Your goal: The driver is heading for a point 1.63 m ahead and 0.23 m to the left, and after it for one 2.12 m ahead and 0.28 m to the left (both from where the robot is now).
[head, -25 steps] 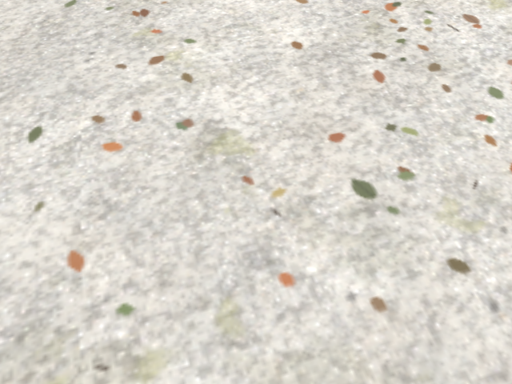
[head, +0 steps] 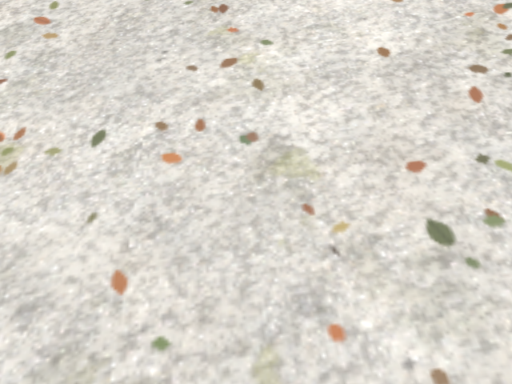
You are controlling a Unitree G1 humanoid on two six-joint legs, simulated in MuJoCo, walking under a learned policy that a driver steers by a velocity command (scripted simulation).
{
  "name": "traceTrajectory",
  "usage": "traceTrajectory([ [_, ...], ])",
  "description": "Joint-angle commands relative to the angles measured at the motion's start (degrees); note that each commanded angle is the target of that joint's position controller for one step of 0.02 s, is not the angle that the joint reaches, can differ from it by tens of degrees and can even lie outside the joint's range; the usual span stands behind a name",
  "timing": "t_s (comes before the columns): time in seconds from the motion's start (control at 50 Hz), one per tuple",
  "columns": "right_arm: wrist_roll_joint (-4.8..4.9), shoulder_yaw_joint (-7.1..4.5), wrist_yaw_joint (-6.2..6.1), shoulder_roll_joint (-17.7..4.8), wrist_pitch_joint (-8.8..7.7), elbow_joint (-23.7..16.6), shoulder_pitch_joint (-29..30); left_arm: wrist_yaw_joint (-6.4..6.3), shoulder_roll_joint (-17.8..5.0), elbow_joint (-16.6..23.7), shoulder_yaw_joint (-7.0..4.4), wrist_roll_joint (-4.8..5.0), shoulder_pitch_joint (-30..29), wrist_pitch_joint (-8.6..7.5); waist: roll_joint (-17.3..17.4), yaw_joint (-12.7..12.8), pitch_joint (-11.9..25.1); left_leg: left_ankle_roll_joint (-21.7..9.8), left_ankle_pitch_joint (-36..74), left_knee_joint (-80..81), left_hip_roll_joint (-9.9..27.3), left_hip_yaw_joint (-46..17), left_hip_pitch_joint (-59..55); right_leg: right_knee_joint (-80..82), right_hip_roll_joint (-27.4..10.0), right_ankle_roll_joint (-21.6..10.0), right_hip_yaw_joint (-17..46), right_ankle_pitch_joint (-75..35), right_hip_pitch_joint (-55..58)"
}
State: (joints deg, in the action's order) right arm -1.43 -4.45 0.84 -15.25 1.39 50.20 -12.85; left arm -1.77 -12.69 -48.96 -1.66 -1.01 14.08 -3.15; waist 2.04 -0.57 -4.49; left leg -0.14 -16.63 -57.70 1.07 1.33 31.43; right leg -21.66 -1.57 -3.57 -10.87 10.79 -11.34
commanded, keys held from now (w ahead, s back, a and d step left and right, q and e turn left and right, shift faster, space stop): q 0.42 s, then no key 0.20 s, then e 0.32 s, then w+e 0.06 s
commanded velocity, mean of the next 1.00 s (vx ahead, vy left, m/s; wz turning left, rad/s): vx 0.03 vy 0.00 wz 0.23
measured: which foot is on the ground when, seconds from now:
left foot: up 0.00-0.18, down 0.20-0.68, up 0.70-0.98, down 1.00-1.00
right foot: down 0.00-0.20, up 0.22-0.64, down 0.66-1.00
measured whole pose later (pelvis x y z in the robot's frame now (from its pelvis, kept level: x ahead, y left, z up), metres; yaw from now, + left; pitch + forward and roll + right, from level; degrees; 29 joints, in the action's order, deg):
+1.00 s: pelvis +0.04 +0.00 -0.01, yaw +11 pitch +1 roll +0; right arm -0.6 -2.7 -2.6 -15.9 0.5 48.6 -10.4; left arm -0.2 -15.9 -46.8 -3.7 -0.4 12.1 1.9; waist -0.6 0.4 -1.4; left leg -1.4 -21.6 -28.0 -2.9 -2.0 10.3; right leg -29.8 5.3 -2.6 7.2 13.5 -16.7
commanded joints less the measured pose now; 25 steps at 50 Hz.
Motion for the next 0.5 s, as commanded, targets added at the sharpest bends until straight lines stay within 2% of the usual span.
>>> traceTrajectory([
  [0.02, -0.20, 0.57, 0.99, 0.4, 0.70, -3.4, -2.3, -0.41, -6.9, 3.1, -1.57, 0.00, -1.4, -0.31, -9.9, -1.1, 5.9, -0.1, 5.4, 7.6, 1.3, 1.0, -5.0, 4.3, -14.2, -6.8, 2.9, -33.7, 0.9],
  [0.06, -0.22, 0.74, 1.40, -0.1, 0.85, -4.8, 0.1, -0.18, -8.2, 2.6, -2.07, -0.07, -0.4, 0.12, -9.6, -0.1, 6.4, -0.8, 5.8, 12.1, 0.8, 2.4, -7.7, 3.1, -15.0, -6.8, 2.1, -31.8, 1.2],
  [0.16, -0.23, 0.14, 1.46, -2.5, 0.94, -8.0, 2.8, 0.14, -10.9, 2.4, -3.43, -0.18, 0.9, 2.18, -8.9, 1.2, 5.7, -3.4, -2.0, 20.5, 0.0, 3.4, -11.0, -3.5, -18.4, -5.4, 3.3, -21.8, 3.2],
  [0.18, -0.29, 0.08, 1.28, -2.4, 0.44, -8.0, 1.7, 0.05, -11.1, 2.2, -3.64, -0.14, 1.1, 2.79, -7.1, 0.2, 6.1, -4.2, 0.9, 25.8, -0.6, 3.7, -14.4, -7.6, -17.6, -3.7, 2.2, -18.1, 2.3],
  [0.2, -0.67, -0.46, 0.77, -4.3, -0.42, -7.3, -1.0, 0.16, -10.7, 1.6, -3.73, -0.58, 3.7, 3.30, -1.5, -0.9, 8.1, -5.5, 7.5, 32.2, 0.2, -0.2, -20.4, -15.6, -15.0, -0.7, 0.4, -11.4, -0.1],
  [0.22, -1.24, -2.07, -0.14, -11.5, -1.27, -7.8, -3.8, 0.52, -7.7, 3.5, -3.04, -0.92, 5.6, 3.73, 12.9, -0.6, 10.3, -9.1, 27.1, 36.4, 14.2, -18.5, -27.9, -31.9, -8.8, 3.1, -3.2, 8.9, -10.1],
  [0.24, 0.83, -3.47, -0.39, -15.5, -0.65, -7.3, -6.4, 0.11, -6.4, 6.7, -2.51, -0.24, 1.1, 4.83, 16.5, -3.1, 12.2, -19.9, 37.9, 38.3, 22.0, -31.6, -29.6, -41.8, 1.8, 5.2, 3.3, 30.0, -20.9],
  [0.26, 1.62, -3.12, -0.49, -13.2, -0.19, -7.1, -7.5, 0.02, -8.3, 6.4, -2.70, -0.65, -0.8, 5.61, 6.1, -3.6, 11.3, -20.4, 34.2, 38.6, 20.0, -27.2, -29.8, -46.3, -0.5, 5.7, 9.3, 27.0, -22.7],
  [0.28, 1.39, -2.36, -0.91, -10.8, 0.24, -7.4, -4.1, 0.15, -7.4, 6.4, -2.69, 0.07, -1.9, 5.59, 4.6, -2.0, 7.6, -18.9, 29.4, 39.2, 16.8, -22.9, -25.8, -46.4, -0.9, 5.6, 10.7, 22.3, -23.1],
  [0.3, 0.99, -1.66, -1.27, -8.7, 0.75, -8.1, 0.2, 0.09, -7.1, 5.9, -2.64, 0.39, -2.0, 5.19, 2.9, 0.0, 5.0, -16.0, 24.8, 40.1, 12.9, -19.3, -22.7, -43.1, -1.9, 5.5, 11.9, 17.4, -22.3],
  [0.32, 1.37, -1.29, -1.57, -7.4, 0.87, -8.9, 2.9, 0.08, -7.9, 5.8, -2.92, -0.40, -1.7, 5.11, 3.9, 1.0, 4.6, -14.3, 23.4, 40.2, 10.4, -17.3, -21.5, -41.0, -2.0, 5.5, 12.1, 14.5, -21.2],
  [0.34, 1.13, -1.01, -1.47, -6.6, 0.85, -9.4, 4.0, 0.18, -8.0, 5.1, -3.00, -1.05, -0.2, 5.29, 4.0, 1.5, 6.0, -13.8, 25.7, 39.8, 9.0, -16.0, -21.2, -41.6, -0.9, 5.6, 11.4, 13.0, -19.4],
  [0.4, 0.99, -1.54, -0.81, -8.4, 0.13, -9.1, 2.0, 0.32, -6.9, 5.5, -2.82, -0.45, 0.1, 5.88, 2.0, 1.2, 8.2, -13.9, 24.7, 39.5, 8.5, -17.1, -21.8, -38.1, 0.1, 6.1, 12.1, 12.6, -18.0],
  [0.42, 0.86, -1.74, -0.75, -8.9, 0.11, -9.0, 1.5, 0.24, -6.6, 5.9, -2.71, -0.32, -0.7, 6.02, 2.4, 0.8, 8.0, -14.0, 21.5, 39.9, 8.4, -18.2, -21.8, -36.0, 0.3, 6.2, 12.3, 12.6, -18.2],
  [0.5, 0.14, -1.47, -0.72, -8.4, 0.35, -8.8, 0.8, 0.06, -6.4, 6.5, -2.43, -0.09, -2.1, 6.17, 4.9, -0.7, 7.8, -13.9, 11.1, 41.4, 8.3, -20.1, -20.4, -28.8, 0.7, 5.7, 12.1, 12.6, -15.1],
])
